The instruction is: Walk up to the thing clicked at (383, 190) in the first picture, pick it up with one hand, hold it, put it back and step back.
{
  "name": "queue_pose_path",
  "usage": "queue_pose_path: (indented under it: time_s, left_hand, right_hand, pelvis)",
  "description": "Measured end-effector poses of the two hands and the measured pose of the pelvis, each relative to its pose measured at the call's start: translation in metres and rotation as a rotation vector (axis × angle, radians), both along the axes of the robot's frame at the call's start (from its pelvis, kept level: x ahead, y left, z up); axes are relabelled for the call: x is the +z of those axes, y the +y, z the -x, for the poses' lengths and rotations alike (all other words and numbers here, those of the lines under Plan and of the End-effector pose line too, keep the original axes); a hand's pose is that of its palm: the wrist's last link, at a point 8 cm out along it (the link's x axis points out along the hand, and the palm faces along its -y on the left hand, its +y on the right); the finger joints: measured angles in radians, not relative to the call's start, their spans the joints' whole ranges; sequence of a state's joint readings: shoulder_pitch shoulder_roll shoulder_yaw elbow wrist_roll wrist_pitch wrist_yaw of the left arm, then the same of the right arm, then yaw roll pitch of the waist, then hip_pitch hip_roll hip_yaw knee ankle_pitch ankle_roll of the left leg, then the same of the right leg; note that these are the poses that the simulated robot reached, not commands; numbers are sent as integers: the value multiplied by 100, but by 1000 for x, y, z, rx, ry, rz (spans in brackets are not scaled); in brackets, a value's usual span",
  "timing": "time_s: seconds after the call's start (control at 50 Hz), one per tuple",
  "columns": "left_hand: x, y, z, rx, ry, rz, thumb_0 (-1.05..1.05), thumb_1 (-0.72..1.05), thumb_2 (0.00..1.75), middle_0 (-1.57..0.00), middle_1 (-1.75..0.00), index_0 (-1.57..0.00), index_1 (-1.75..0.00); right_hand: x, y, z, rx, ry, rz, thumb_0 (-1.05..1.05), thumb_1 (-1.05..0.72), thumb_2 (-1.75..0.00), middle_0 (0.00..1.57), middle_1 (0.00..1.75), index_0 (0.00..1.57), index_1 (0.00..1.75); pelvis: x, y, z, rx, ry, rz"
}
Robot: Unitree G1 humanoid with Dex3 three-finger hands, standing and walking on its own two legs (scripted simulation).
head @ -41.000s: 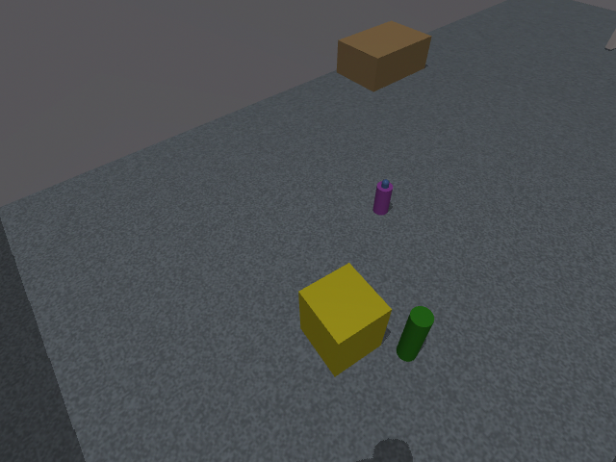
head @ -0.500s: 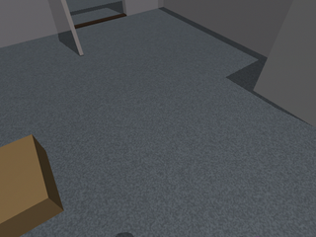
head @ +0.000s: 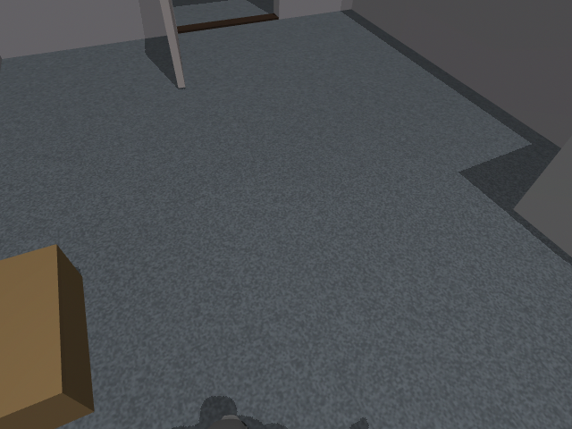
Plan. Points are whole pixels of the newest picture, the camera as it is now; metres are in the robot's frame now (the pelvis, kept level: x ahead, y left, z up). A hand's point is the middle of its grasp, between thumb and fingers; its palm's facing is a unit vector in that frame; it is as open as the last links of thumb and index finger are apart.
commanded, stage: walk up
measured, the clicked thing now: out of the picture -0.05 -0.45 -0.66
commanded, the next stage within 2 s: none
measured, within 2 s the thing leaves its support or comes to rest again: neither
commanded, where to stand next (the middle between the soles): +1.26 -0.03 m, yaw -2 degrees
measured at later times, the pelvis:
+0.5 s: pelvis +0.31 -0.04 -0.01, yaw +0 degrees
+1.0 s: pelvis +0.56 -0.01 +0.00, yaw +1 degrees
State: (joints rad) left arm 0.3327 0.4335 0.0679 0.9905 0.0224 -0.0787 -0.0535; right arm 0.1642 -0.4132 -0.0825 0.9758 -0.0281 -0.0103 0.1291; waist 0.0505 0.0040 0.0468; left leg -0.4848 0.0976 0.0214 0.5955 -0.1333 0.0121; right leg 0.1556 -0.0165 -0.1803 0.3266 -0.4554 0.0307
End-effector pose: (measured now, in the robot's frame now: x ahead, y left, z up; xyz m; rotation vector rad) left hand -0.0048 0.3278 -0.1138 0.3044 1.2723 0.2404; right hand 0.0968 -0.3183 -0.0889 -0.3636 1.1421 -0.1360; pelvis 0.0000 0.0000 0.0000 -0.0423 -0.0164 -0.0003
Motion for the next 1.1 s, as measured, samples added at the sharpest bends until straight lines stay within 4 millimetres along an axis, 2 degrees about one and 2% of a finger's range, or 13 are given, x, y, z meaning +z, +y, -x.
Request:
queue_pose_path:
  time_s: [0.06, 0.1, 0.2, 0.32, 0.44, 0.52, 0.6, 0.7, 0.82, 0.9, 0.98, 1.04, 1.1]
  left_hand:
    - [-13, 3, -49, -4, 24, 20, 0, 90, 90, -21, -30, -20, -30]
    - [-9, 0, -86, -30, 21, 38, 0, 90, 90, -21, -30, -20, -30]
    - [19, -4, -199, -110, -111, 47, 1, 90, 90, -21, -30, -20, -30]
    - [43, -11, -318, -187, -238, 15, 0, 90, 90, -20, -30, -20, -30]
    - [43, -32, -409, -213, -257, -38, 0, 90, 90, -20, -30, -20, -30]
    - [41, -50, -437, -156, -280, -61, 0, 90, 90, -20, -30, -20, -30]
    - [50, -62, -433, -87, -222, -48, 0, 90, 90, -21, -30, -20, -30]
    - [50, -63, -427, -30, -102, -38, 0, 90, 90, -21, -30, -20, -30]
    - [37, -51, -449, 10, -27, -17, 0, 90, 90, -21, -30, -20, -30]
    - [18, -34, -483, 23, 3, -2, 0, 90, 90, -21, -30, -20, -30]
    - [-3, -16, -536, 22, 20, 10, 0, 90, 90, -21, -30, -20, -30]
    - [0, -14, -586, -25, 3, 27, 1, 90, 90, -21, -30, -20, -30]
    - [10, -12, -641, -70, -60, 39, 1, 90, 90, -21, -30, -20, -30]
  right_hand:
    - [-1, 15, -49, 7, -38, 13, 1, -91, -90, 20, 30, 20, 30]
    - [4, 22, -71, -13, -82, 7, 1, -91, -90, 20, 30, 20, 30]
    - [18, 25, -95, -77, -70, 5, 0, -91, -90, 21, 30, 20, 30]
    - [13, 5, -120, -123, -5, 11, 0, -90, -90, 21, 30, 20, 30]
    - [-22, -33, -179, -149, 24, -3, 1, -90, -90, 21, 30, 20, 30]
    - [-40, -48, -240, -116, 50, -15, 1, -91, -90, 20, 30, 20, 30]
    - [-27, -44, -310, -60, 12, -48, 1, -91, -90, 20, 30, 20, 29]
    - [-5, -41, -387, -10, -54, -61, 1, -91, -90, 20, 30, 20, 30]
    - [7, -36, -463, 36, -31, -23, 0, -91, -90, 20, 30, 20, 30]
    - [10, -21, -523, 62, -43, 6, 1, -91, -90, 20, 30, 20, 30]
    - [12, -1, -581, 81, -101, 36, 1, -91, -90, 20, 30, 20, 30]
    - [21, 11, -604, 41, -158, 27, 0, -91, -90, 20, 30, 20, 30]
    - [31, 17, -613, -2, -164, 24, 0, -91, -90, 20, 30, 20, 30]
  pelvis:
    - [-5, 11, -38, -5, 1, -56]
    - [1, 17, -60, 3, 1, -31]
    - [21, 17, -119, -3, -5, -35]
    - [21, 4, -190, -17, -25, -62]
    - [-2, -25, -272, -15, -27, -78]
    - [-9, -42, -316, -3, -39, -49]
    - [9, -47, -353, -3, -47, -53]
    - [22, -50, -399, -9, -41, -36]
    - [20, -41, -459, 9, -23, -3]
    - [10, -28, -507, 18, -13, 11]
    - [0, -10, -552, 13, -13, -29]
    - [7, 0, -579, 5, -22, -8]
    - [17, 3, -605, -2, -29, -17]
